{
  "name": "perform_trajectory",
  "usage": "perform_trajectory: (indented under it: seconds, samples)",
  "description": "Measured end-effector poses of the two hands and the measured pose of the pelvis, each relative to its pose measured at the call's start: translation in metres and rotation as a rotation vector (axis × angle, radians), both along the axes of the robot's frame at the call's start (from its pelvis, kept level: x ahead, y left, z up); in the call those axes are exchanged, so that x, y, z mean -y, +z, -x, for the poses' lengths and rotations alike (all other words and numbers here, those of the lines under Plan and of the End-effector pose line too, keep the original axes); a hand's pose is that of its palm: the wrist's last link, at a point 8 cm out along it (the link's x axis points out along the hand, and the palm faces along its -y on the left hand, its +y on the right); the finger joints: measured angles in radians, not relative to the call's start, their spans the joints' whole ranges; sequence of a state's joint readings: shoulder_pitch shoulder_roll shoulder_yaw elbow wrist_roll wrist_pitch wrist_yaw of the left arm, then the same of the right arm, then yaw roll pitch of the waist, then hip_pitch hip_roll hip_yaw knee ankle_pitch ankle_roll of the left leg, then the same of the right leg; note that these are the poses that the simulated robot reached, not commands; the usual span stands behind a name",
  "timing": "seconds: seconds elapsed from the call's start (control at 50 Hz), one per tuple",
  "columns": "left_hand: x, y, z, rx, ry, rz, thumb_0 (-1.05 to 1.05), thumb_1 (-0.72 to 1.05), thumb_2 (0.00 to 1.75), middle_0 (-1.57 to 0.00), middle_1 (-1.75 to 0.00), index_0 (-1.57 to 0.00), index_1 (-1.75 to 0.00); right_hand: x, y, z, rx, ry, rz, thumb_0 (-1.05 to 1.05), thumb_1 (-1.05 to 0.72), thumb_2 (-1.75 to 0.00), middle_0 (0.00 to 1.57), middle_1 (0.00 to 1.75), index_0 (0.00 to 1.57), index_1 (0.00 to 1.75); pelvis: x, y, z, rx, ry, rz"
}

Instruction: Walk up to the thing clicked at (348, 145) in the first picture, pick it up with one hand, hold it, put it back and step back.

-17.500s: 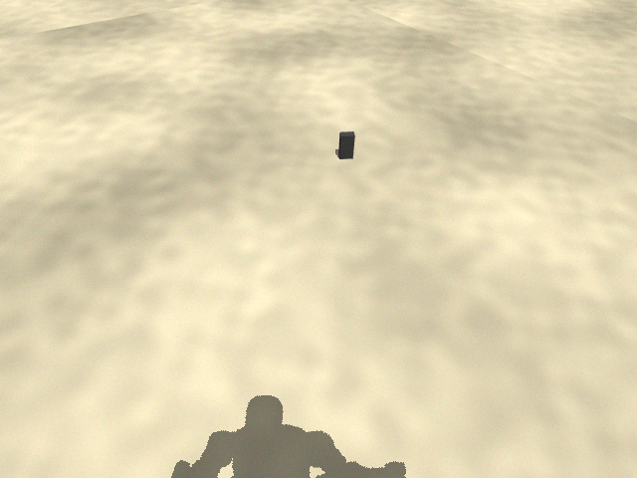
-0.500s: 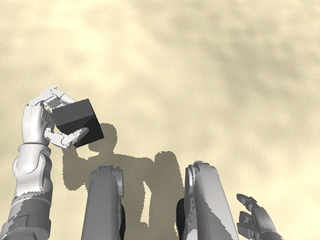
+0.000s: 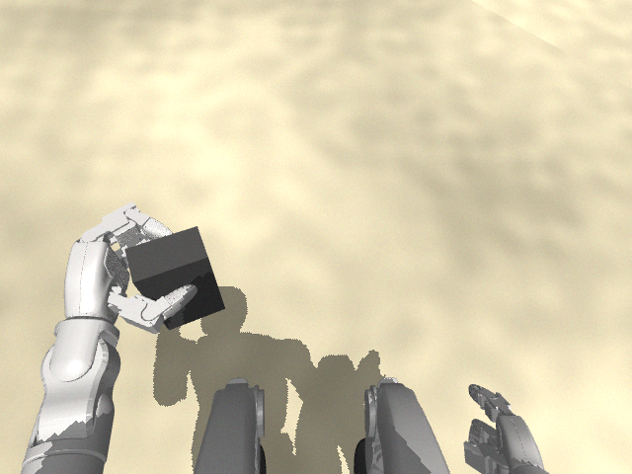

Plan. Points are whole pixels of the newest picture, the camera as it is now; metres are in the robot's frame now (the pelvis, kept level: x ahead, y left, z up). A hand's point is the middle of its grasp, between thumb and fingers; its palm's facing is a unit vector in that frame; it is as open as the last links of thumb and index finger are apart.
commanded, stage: lift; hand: left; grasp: from the side
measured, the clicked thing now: (181, 282) +0.36 +0.17 +0.00
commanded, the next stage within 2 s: hold in 1.08 s
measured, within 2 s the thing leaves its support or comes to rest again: neither
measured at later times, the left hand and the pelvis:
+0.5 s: hand (122, 223) +0.36 +0.19 +0.14, palm faces +0.05 -1.00 -0.03, open 8.8 cm; pelvis +0.02 +0.00 +0.10, yaw +1 degrees
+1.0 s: hand (123, 191) +0.37 +0.17 +0.18, palm faces +0.02 -1.00 -0.01, open 8.8 cm; pelvis +0.04 -0.01 +0.14, yaw +1 degrees
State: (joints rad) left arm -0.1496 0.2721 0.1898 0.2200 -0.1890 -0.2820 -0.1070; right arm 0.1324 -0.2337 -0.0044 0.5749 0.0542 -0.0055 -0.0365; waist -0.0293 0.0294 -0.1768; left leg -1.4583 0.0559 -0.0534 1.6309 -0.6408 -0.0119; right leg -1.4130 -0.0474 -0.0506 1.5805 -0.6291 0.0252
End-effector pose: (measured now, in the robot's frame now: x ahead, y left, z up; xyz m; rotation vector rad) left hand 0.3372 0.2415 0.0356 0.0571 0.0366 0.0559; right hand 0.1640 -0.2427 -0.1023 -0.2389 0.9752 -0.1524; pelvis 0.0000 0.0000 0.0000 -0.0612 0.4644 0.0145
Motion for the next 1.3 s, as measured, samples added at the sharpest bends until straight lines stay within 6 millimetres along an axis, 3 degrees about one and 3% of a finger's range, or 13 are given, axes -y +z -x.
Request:
perform_trajectory:
  seconds: [0.2,0.4,0.78,1.3]
  samples:
    - [-0.002,0.054,-0.001,-0.01,0.008,0.017,-0.01,-0.42,1.14,-0.93,-1.24,-0.9,-1.22,-0.001,0.061,0.0,0.032,0.0,0.009,0.01,-0.9,-0.89,0.2,0.29,0.21,0.3,-0.001,0.053,-0.013,0.087,0.009,-0.003]
    - [0.0,0.09,0.0,-0.006,-0.011,0.023,-0.01,-0.43,1.13,-0.94,-1.23,-0.91,-1.21,0.001,0.095,0.009,0.018,-0.004,0.014,0.01,-0.9,-0.89,0.2,0.29,0.2,0.3,-0.003,0.087,-0.02,0.153,0.009,-0.011]
    - [0.013,0.131,-0.001,0.005,-0.025,0.041,-0.01,-0.42,1.13,-0.92,-1.24,-0.9,-1.22,0.0,0.129,0.009,0.018,-0.006,-0.01,0.01,-0.91,-0.89,0.2,0.3,0.2,0.3,0.003,0.125,-0.028,0.241,0.007,-0.031]
    - [0.022,0.156,-0.013,0.007,-0.041,0.051,-0.01,-0.41,1.13,-0.92,-1.25,-0.89,-1.23,0.009,0.151,-0.003,0.008,-0.02,0.001,0.01,-0.9,-0.9,0.2,0.3,0.2,0.3,0.007,0.148,-0.045,0.302,0.003,-0.041]
